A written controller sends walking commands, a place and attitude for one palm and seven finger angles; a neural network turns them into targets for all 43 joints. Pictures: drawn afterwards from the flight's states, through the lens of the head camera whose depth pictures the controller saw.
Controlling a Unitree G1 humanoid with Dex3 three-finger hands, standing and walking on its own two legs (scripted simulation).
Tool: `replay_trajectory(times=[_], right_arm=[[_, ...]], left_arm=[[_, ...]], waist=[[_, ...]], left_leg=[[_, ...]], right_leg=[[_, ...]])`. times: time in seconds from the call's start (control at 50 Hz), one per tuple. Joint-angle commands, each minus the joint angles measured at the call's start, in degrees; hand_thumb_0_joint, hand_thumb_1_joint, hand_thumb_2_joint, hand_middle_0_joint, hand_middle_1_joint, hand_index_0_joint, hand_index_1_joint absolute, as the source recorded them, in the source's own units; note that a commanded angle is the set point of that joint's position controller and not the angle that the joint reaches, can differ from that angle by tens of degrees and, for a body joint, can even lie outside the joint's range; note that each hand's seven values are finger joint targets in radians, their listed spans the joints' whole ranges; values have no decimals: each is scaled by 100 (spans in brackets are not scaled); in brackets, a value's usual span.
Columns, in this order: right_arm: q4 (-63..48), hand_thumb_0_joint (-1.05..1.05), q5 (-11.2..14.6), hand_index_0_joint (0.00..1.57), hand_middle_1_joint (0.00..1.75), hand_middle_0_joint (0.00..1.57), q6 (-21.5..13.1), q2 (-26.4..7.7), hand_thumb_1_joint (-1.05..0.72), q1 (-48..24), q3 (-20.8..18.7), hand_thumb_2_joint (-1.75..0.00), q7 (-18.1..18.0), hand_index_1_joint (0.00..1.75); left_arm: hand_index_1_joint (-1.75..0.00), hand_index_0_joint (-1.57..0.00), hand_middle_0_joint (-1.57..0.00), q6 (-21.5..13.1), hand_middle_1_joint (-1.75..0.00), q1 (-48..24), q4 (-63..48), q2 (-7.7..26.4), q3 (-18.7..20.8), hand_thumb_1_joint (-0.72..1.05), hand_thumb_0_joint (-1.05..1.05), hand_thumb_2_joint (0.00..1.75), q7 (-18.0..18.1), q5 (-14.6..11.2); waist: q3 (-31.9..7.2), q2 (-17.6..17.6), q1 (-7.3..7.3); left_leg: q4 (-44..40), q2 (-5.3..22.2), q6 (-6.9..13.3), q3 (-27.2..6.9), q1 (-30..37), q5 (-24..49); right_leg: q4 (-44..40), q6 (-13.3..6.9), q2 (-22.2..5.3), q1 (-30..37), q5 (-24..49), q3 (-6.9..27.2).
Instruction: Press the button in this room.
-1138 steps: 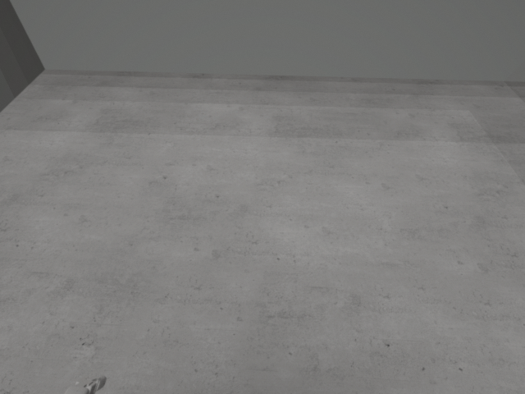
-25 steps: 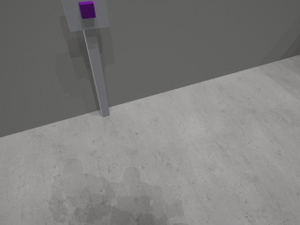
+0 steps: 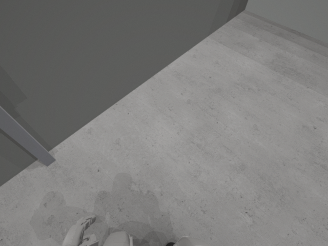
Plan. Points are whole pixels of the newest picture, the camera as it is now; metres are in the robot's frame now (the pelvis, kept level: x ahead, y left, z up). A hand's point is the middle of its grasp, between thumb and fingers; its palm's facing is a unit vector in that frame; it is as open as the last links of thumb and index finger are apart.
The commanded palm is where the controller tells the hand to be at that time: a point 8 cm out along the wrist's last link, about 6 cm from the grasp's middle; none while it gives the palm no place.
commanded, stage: walk to a spot facing it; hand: left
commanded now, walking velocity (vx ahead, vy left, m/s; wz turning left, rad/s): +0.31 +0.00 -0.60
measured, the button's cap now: out of the picture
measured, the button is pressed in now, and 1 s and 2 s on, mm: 0 0 0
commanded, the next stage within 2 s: turn to face it in 0.44 s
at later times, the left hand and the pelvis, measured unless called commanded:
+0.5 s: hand (79, 199) +0.26 +0.26 -0.17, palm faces -0.17 -0.95 -0.25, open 7.4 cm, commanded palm none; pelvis +0.20 +0.05 +0.00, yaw -18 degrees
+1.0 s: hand (126, 148) +0.42 +0.13 -0.14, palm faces -0.24 -0.95 -0.20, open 7.4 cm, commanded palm none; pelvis +0.25 +0.00 +0.01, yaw -12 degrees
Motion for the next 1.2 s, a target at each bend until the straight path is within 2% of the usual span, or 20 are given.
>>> replay_trajectory(times=[0.0,0.1,0.24,0.3,0.32,0.34,0.36,0.46,0.5,0.66,0.68,0.72,0.74,0.82,1.04,1.06,1.08,1.1,1.12,1.18], right_arm=[[-679,0,-69,20,30,20,-93,-633,-90,-101,-154,-90,20,30],[-1023,0,-98,20,30,20,-117,-703,-90,-873,-185,-90,126,30],[-1524,0,-39,20,30,20,-250,-707,-90,-2235,-103,-90,140,30],[-1380,0,-21,20,30,20,-255,-957,-90,-1609,-152,-90,12,30],[-1170,0,-54,20,30,20,-276,-1263,-90,-877,-231,-90,-25,30],[-1029,0,-121,20,30,20,-304,-1840,-90,-163,-354,-90,-50,30],[-951,0,-38,20,30,20,-227,-1830,-90,185,-289,-90,-7,30],[-1162,0,-79,20,30,20,-193,-1143,-90,-1191,-130,-90,-51,30],[-1169,0,-77,20,30,20,-165,-1181,-90,-1330,-175,-90,-38,30],[-552,0,-80,20,30,20,-133,-1104,-90,-860,-228,-90,19,30],[-455,0,-48,20,30,20,-158,-982,-90,-743,-214,-90,38,30],[-457,0,50,20,30,20,-74,-333,-90,-525,-32,-90,69,30],[-496,0,50,20,30,20,65,-474,-90,-641,-55,-90,12,30],[-209,0,42,20,30,20,159,-571,-90,-378,-147,-90,60,30],[-546,0,-25,20,30,20,165,-593,-90,-118,-255,-90,171,30],[-537,0,-42,20,30,20,119,-861,-90,82,-321,-90,182,30],[-620,0,-84,20,30,20,78,-1448,-90,260,-459,-90,157,30],[-587,0,-115,20,30,20,92,-1667,-90,381,-516,-90,103,30],[-548,0,-103,20,30,20,65,-1675,-90,250,-519,-90,51,30],[-830,0,-83,20,30,20,5,-1271,-90,-694,-372,-90,11,30]], left_arm=[[-30,-20,-20,-103,-30,634,-97,1024,275,90,0,90,113,81],[-30,-20,-20,-179,-30,891,-15,974,313,90,0,90,34,71],[-30,-20,-20,-79,-30,1576,61,1100,357,90,0,90,133,77],[-30,-20,-20,-2,-30,1408,-4,1182,364,90,0,90,189,44],[-30,-20,-20,12,-30,1339,-43,1111,361,90,0,90,207,-10],[-30,-20,-20,1,-30,1523,-129,796,315,90,0,90,161,-112],[-30,-20,-20,-60,-30,1651,-119,760,276,90,0,90,154,-54],[-30,-20,-20,315,-30,1112,-218,563,325,90,0,90,-30,62],[-30,-20,-20,444,-30,1202,-257,433,342,90,0,90,-75,45],[-30,-20,-20,155,-30,1246,120,151,67,90,0,90,87,122],[-30,-20,-20,63,-30,1409,233,435,82,90,0,90,124,131],[-30,-20,-20,-28,-30,1442,335,1115,145,90,0,90,214,113],[-30,-20,-20,-24,-30,1411,331,1285,224,90,0,90,219,87],[-30,-20,-20,134,-30,482,94,941,178,90,0,90,329,106],[-30,-20,-20,271,-30,301,-90,924,313,90,0,90,307,80],[-30,-20,-20,329,-30,289,-176,755,306,90,0,90,286,46],[-30,-20,-20,373,-30,254,-406,360,252,90,0,90,236,17],[-30,-20,-20,401,-30,-156,-608,337,202,90,0,90,225,71],[-30,-20,-20,424,-30,-205,-586,280,216,90,0,90,238,90],[-30,-20,-20,372,-30,159,-302,470,286,90,0,90,150,86]], waist=[[-771,29,96],[-596,-698,240],[-809,-781,689],[-1271,-716,275],[-1780,-200,-32],[-2450,1312,-214],[-2588,1421,-220],[-711,1118,346],[-763,1286,444],[-1190,871,455],[-1363,488,538],[-1528,-1027,556],[-1603,-1688,682],[-1151,-660,373],[-1080,-540,119],[-1052,377,-16],[-866,2157,-132],[-803,1773,-286],[-1043,1845,-176],[-1028,1024,178]], left_leg=[[-712,292,-150,-251,-760,427],[-1750,101,-233,-246,-1156,1138],[-3689,-423,-91,-18,-913,815],[-4979,-657,33,134,664,1294],[-5331,-127,150,-194,2276,2789],[-4845,1669,860,-1774,4121,5211],[-4717,2334,1323,-1838,4117,6913],[-5600,1482,992,-304,1390,4094],[-5750,1297,926,186,1043,3234],[-5014,709,787,119,1056,3024],[-4665,453,517,204,1056,2577],[-3456,-251,88,228,-65,-934],[-2814,-255,114,-81,-6,-1511],[-1588,-309,98,-263,-361,-691],[-4383,-325,94,392,809,706],[-5176,-10,267,-262,1232,1230],[-5945,1279,884,-2256,1450,2392],[-6232,1798,1370,-2784,1256,2532],[-6152,1624,1345,-2808,1351,2329],[-5909,772,1137,-1682,1311,2231]], right_leg=[[-1719,-460,-1636,398,2324,1679],[-1793,-379,-1208,469,1941,1721],[-963,-293,-1264,1802,4073,2266],[-12,18,-1064,1628,4867,2241],[839,306,-759,746,3754,2009],[2416,627,-41,-944,-7,1314],[3671,721,-102,-1169,-2192,1074],[3808,977,-817,-1291,-1122,671],[3182,990,-861,-968,-890,448],[-451,900,-569,754,795,-80],[-1035,882,-820,1213,1415,122],[-1149,96,-2757,2006,4023,1551],[-1322,-232,-2919,1621,4229,1721],[-1130,-167,-2565,1404,3681,614],[-428,370,-2467,555,1310,-285],[368,660,-2083,-42,397,-471],[1602,1133,-1240,-1294,-1634,-637],[2655,1113,-1054,-1523,-2026,-72],[3078,1091,-1086,-1787,-1783,391],[3222,1128,-1037,-1595,-648,577]])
